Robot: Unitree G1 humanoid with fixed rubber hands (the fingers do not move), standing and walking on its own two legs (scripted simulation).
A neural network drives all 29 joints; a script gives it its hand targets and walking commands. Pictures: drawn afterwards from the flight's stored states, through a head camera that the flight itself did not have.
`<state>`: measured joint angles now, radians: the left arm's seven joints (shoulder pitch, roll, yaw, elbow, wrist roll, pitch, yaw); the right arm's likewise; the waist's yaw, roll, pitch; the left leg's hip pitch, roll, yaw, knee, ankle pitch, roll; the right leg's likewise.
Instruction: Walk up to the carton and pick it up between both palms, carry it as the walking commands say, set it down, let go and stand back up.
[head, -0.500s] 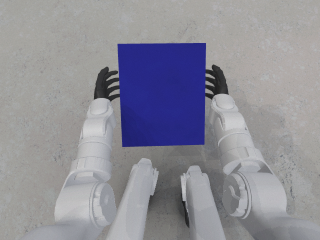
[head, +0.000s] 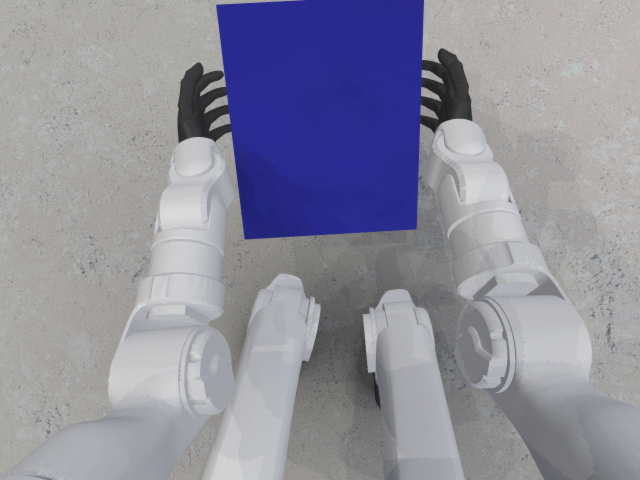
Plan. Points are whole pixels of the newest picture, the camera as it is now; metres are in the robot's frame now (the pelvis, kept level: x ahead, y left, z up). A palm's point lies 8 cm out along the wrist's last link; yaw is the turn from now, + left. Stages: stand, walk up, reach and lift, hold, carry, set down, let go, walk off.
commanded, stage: set down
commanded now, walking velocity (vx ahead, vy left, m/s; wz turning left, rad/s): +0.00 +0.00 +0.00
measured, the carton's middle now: (322, 123) +0.52 +0.06 -0.20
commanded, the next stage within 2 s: none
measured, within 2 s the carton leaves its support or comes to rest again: neither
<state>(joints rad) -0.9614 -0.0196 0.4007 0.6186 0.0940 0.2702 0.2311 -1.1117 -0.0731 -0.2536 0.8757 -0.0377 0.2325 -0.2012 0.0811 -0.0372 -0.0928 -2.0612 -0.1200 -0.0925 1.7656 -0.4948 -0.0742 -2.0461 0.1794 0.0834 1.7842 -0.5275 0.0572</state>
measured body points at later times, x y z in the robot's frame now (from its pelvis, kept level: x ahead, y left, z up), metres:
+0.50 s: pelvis -0.02 +0.00 -0.06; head +0.34 +0.02 +0.21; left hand +0.50 +0.20 -0.21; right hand +0.55 -0.10 -0.22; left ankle +0.11 +0.13 -0.45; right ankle +0.10 -0.11 -0.45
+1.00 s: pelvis -0.01 +0.01 -0.11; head +0.33 +0.02 +0.18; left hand +0.52 +0.21 -0.25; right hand +0.56 -0.09 -0.26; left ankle +0.11 +0.13 -0.45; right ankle +0.10 -0.11 -0.45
